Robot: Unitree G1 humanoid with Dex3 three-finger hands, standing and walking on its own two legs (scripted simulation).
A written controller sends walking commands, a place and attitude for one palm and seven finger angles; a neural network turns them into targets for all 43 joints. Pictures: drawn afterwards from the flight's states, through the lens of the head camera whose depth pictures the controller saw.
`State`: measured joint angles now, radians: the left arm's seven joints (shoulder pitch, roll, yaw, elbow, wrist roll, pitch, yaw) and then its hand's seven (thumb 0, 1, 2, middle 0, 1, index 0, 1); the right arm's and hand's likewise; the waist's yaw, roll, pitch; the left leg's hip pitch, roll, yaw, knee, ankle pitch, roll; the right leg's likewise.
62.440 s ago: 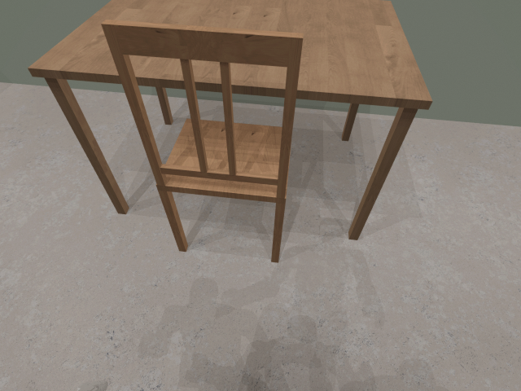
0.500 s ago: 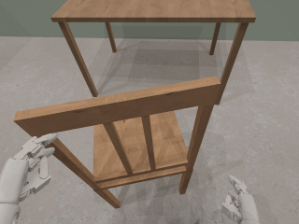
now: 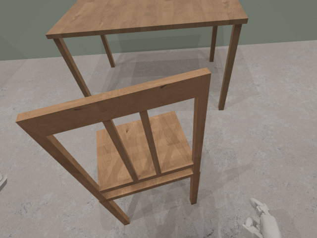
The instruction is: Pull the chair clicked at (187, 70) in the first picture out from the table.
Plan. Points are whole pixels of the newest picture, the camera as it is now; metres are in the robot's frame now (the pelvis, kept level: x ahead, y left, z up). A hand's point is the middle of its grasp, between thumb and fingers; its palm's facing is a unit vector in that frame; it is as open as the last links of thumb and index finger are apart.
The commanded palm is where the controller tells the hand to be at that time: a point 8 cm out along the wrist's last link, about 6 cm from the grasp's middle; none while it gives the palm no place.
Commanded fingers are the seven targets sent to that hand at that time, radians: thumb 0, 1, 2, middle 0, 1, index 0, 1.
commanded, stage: step back with the hand held close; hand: left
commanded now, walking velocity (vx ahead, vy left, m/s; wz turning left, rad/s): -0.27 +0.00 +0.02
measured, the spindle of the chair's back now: (124, 154) +0.37 +0.15 -0.05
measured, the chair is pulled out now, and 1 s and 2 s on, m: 0.68 0.68 0.68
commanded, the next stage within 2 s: stop stepping back and stand still in 1.74 s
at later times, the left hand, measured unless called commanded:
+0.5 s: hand (9, 187) +0.18 +0.28 +0.16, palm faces +0.47 -0.69 -0.55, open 7.4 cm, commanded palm +0.12 +0.30 +0.19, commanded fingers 0.00 0.90 0.90 -0.20 -0.30 -0.20 -0.30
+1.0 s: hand (9, 186) +0.18 +0.27 +0.17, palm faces +0.48 -0.68 -0.55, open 7.4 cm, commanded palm +0.12 +0.30 +0.19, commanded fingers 0.00 0.90 0.90 -0.20 -0.30 -0.20 -0.30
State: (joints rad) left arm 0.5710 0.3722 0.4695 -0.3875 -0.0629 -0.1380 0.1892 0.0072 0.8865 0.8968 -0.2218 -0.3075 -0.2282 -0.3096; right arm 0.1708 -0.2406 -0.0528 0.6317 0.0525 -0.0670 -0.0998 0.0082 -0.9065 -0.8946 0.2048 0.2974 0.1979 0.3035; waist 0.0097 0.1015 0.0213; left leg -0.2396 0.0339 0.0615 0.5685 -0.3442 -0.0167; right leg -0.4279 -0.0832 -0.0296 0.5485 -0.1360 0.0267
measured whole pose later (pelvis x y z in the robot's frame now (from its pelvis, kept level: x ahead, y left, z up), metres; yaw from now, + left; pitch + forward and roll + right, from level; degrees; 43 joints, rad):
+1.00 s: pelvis -0.01 -0.01 -0.01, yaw +2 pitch +3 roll +1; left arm 0.60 0.42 0.50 -0.51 -0.04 -0.22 0.19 0.01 0.88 0.90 -0.21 -0.30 -0.21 -0.30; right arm 0.18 -0.19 -0.06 0.62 0.02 -0.12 -0.09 0.01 -0.91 -0.89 0.21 0.30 0.20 0.30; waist 0.00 0.00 0.03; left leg -0.35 0.03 0.03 0.65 -0.35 -0.03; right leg -0.52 -0.08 -0.03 0.63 -0.17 0.02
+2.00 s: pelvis -0.18 -0.07 -0.01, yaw +1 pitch -1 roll -2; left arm 0.57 0.48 0.49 -0.57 -0.06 -0.24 0.14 0.01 0.88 0.90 -0.21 -0.30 -0.21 -0.30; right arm 0.19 -0.20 -0.05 0.64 0.04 -0.14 -0.04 0.01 -0.90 -0.89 0.21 0.30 0.20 0.30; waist -0.04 0.08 0.11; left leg -0.55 0.05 -0.04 1.03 -0.41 -0.02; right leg -0.33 -0.01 -0.08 0.71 -0.36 0.00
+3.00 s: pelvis -0.27 -0.02 -0.01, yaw -1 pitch +0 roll -4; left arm 0.56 0.50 0.52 -0.45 -0.07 -0.22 0.12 0.01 0.89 0.90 -0.20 -0.30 -0.21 -0.30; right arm 0.23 -0.19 0.00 0.61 0.04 -0.05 -0.02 0.01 -0.90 -0.89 0.21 0.30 0.20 0.30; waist -0.05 0.08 0.05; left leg -0.31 0.02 0.01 0.75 -0.44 0.05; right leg -0.30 0.06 -0.12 0.60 -0.31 -0.05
